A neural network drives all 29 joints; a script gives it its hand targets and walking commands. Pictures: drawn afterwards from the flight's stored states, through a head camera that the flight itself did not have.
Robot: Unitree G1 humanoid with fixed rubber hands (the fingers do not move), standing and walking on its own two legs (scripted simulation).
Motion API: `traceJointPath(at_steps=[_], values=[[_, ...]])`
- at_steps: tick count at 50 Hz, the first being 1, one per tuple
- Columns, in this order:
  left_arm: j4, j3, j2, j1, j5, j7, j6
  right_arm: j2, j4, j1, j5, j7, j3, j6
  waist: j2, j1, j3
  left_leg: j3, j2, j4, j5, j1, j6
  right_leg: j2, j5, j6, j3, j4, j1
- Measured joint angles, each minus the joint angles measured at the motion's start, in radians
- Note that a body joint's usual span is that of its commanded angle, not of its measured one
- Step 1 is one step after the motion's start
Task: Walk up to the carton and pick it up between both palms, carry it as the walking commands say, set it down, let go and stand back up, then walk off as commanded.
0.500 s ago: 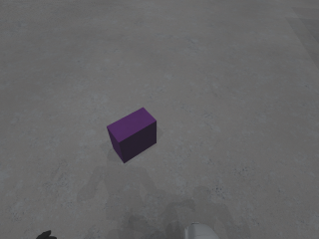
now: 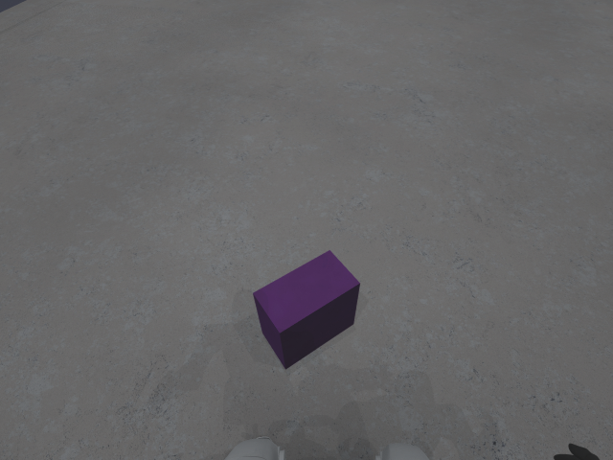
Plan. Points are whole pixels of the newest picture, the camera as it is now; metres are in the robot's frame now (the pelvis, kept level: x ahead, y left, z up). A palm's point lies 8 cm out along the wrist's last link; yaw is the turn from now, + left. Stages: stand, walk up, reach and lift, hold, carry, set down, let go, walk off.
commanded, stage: walk up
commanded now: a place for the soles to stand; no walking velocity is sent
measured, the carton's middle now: (307, 310) +0.64 +0.05 -0.60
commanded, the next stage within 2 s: none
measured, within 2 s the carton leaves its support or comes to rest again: neither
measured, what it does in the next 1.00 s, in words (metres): walks ahead: right foot, then left foot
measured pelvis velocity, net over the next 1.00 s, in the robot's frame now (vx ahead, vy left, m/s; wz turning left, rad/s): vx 0.24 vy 0.08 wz -0.08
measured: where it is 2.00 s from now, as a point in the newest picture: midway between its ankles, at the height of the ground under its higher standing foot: (316, 437)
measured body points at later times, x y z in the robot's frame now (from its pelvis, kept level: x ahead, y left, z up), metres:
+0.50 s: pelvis +0.18 +0.06 +0.01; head +0.20 +0.05 +0.46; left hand +0.24 +0.40 -0.08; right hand +0.28 -0.27 -0.09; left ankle +0.28 +0.20 -0.68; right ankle +0.18 -0.10 -0.70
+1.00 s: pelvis +0.24 +0.08 +0.00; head +0.28 +0.09 +0.45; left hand +0.38 +0.40 -0.12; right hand +0.33 -0.26 -0.10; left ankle +0.30 +0.21 -0.70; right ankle +0.23 -0.05 -0.70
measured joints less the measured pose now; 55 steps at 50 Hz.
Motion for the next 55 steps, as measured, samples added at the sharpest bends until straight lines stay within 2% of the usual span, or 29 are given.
traceJointPath(at_steps=[2, 5, 9, 12, 13, 16, 18, 22, 26, 28, 30, 32, 34, 36, 39, 41, 45, 48, 49, 52, 55], values=[[0.006, 0.001, -0.002, -0.016, -0.001, -0.003, -0.009, 0.016, 0.006, 0.012, 0.002, -0.008, 0.007, 0.000, -0.021, -0.015, 0.004, 0.014, -0.011, -0.033, -0.006, 0.042, 0.003, 0.008, 0.064, 0.002, -0.025, -0.011, -0.040], [-0.002, 0.002, -0.017, -0.033, 0.002, -0.013, -0.021, 0.024, 0.013, 0.038, -0.004, -0.008, 0.018, -0.002, -0.035, -0.036, 0.003, 0.029, -0.026, -0.081, -0.017, 0.093, 0.010, 0.008, 0.084, 0.012, -0.072, -0.135, -0.068], [-0.020, 0.003, -0.049, -0.052, 0.005, -0.028, -0.027, 0.015, 0.022, 0.074, -0.009, -0.005, 0.024, -0.001, -0.017, -0.058, 0.004, 0.039, -0.033, -0.112, -0.053, 0.149, 0.014, 0.027, 0.113, 0.011, -0.102, -0.319, -0.055], [-0.038, 0.006, -0.066, -0.057, 0.008, -0.028, -0.043, 0.006, 0.026, 0.099, -0.001, -0.005, 0.029, 0.005, 0.012, -0.057, -0.002, 0.041, -0.021, -0.081, -0.108, 0.174, 0.004, 0.052, 0.254, -0.004, -0.115, -0.459, 0.002], [-0.049, 0.009, -0.070, -0.060, 0.010, -0.023, -0.049, 0.007, 0.028, 0.104, 0.002, -0.007, 0.032, 0.006, 0.029, -0.052, -0.002, 0.027, -0.010, -0.030, -0.126, 0.159, 0.006, 0.062, 0.268, -0.004, -0.123, -0.451, 0.006], [-0.084, 0.010, -0.065, -0.056, -0.007, -0.005, -0.061, 0.025, 0.033, 0.088, 0.003, -0.016, 0.051, 0.008, 0.030, -0.026, 0.006, -0.040, -0.034, 0.208, -0.131, 0.055, 0.003, 0.058, 0.201, -0.006, -0.118, -0.416, 0.025], [-0.095, 0.008, -0.063, -0.051, -0.014, 0.001, -0.057, 0.031, 0.022, 0.064, 0.003, -0.022, 0.055, 0.006, 0.033, -0.011, 0.017, -0.064, -0.027, 0.262, -0.138, -0.009, -0.004, 0.049, 0.179, -0.003, -0.113, -0.421, 0.051], [-0.099, 0.004, -0.053, -0.030, -0.009, -0.004, -0.050, 0.031, 0.000, 0.011, 0.002, -0.011, 0.048, -0.002, 0.030, 0.015, 0.037, -0.070, 0.021, 0.129, -0.099, -0.085, -0.016, 0.015, 0.146, 0.017, -0.100, -0.428, 0.096], [-0.088, -0.004, -0.034, -0.003, -0.009, -0.011, -0.018, 0.019, -0.001, -0.021, 0.007, -0.024, 0.038, -0.019, 0.007, 0.043, 0.040, -0.037, 0.030, -0.083, 0.103, -0.035, -0.021, -0.029, 0.074, 0.044, -0.063, -0.359, 0.115], [-0.072, -0.007, -0.031, -0.004, -0.012, -0.005, 0.006, 0.014, 0.007, -0.035, 0.001, -0.043, 0.028, -0.024, -0.007, 0.042, 0.038, -0.023, 0.015, -0.066, 0.107, -0.033, -0.033, -0.046, 0.014, 0.038, -0.032, -0.267, 0.088], [-0.051, -0.008, -0.032, -0.024, -0.012, 0.005, 0.031, 0.027, 0.020, -0.055, 0.000, -0.055, 0.032, -0.022, -0.023, 0.039, 0.047, -0.009, 0.014, 0.001, 0.049, -0.047, -0.039, -0.020, -0.034, 0.025, 0.009, -0.188, 0.054], [-0.027, -0.009, -0.028, -0.045, -0.013, 0.010, 0.040, 0.047, 0.032, -0.074, 0.000, -0.063, 0.041, -0.015, -0.042, 0.025, 0.050, -0.006, 0.016, 0.021, 0.019, -0.049, -0.036, 0.002, -0.058, 0.018, 0.002, -0.152, 0.028], [-0.010, -0.008, -0.027, -0.065, -0.012, 0.011, 0.039, 0.063, 0.044, -0.087, -0.003, -0.068, 0.049, -0.009, -0.056, 0.015, 0.049, -0.004, 0.021, 0.028, 0.007, -0.047, -0.040, 0.019, -0.055, 0.009, -0.020, -0.182, 0.021], [0.006, -0.007, -0.033, -0.084, -0.009, 0.011, 0.036, 0.066, 0.060, -0.098, -0.003, -0.071, 0.054, -0.005, -0.057, 0.007, 0.049, -0.005, 0.030, 0.041, -0.008, -0.047, -0.044, 0.033, 0.008, 0.003, -0.040, -0.248, 0.035], [0.012, -0.007, -0.057, -0.108, 0.006, 0.009, 0.034, 0.060, 0.096, -0.110, 0.004, -0.079, 0.059, 0.008, -0.031, 0.002, 0.045, -0.021, 0.047, 0.049, -0.027, -0.045, -0.051, 0.050, 0.044, 0.052, -0.053, -0.286, 0.058], [0.015, -0.011, -0.060, -0.121, 0.004, 0.005, 0.039, 0.065, 0.117, -0.119, 0.010, -0.086, 0.063, 0.005, -0.046, 0.001, 0.037, -0.007, 0.036, 0.023, -0.020, -0.032, -0.053, 0.039, 0.034, 0.061, -0.041, -0.293, 0.058], [0.016, -0.018, -0.067, -0.165, -0.008, 0.005, 0.051, 0.056, 0.142, -0.132, 0.009, -0.091, 0.066, -0.016, -0.038, 0.002, 0.045, 0.002, 0.041, 0.007, -0.022, -0.017, -0.042, 0.043, 0.061, 0.045, -0.035, -0.272, 0.047], [0.013, -0.013, -0.054, -0.196, -0.007, 0.004, 0.060, 0.053, 0.147, -0.137, 0.010, -0.098, 0.066, -0.014, -0.035, -0.001, 0.057, 0.000, 0.056, 0.016, -0.029, -0.012, -0.048, 0.054, 0.063, 0.017, -0.041, -0.261, 0.045], [0.013, -0.009, -0.049, -0.202, -0.004, 0.003, 0.061, 0.051, 0.151, -0.139, 0.007, -0.100, 0.066, -0.010, -0.034, -0.003, 0.057, -0.002, 0.061, 0.022, -0.032, -0.014, -0.053, 0.057, 0.051, 0.018, -0.044, -0.275, 0.053], [0.018, 0.001, -0.044, -0.209, 0.007, 0.000, 0.057, 0.048, 0.166, -0.152, 0.008, -0.101, 0.067, 0.007, -0.027, -0.012, 0.059, -0.012, 0.077, 0.028, -0.033, -0.018, -0.067, 0.071, 0.032, 0.053, -0.053, -0.303, 0.067], [0.030, -0.004, -0.048, -0.209, 0.005, 0.000, 0.060, 0.049, 0.184, -0.157, 0.014, -0.100, 0.067, 0.012, -0.047, -0.017, 0.055, 0.000, 0.055, -0.013, -0.013, 0.005, -0.068, 0.052, 0.033, 0.038, -0.044, -0.295, 0.066]])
